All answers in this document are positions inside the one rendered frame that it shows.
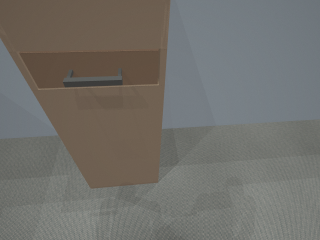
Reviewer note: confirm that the drawer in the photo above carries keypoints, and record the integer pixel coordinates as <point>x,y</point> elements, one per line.
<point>49,68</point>

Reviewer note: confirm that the handle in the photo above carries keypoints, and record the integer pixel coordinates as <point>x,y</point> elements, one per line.
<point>70,81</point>

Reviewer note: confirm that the cabinet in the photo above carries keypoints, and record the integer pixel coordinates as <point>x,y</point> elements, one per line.
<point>113,133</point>

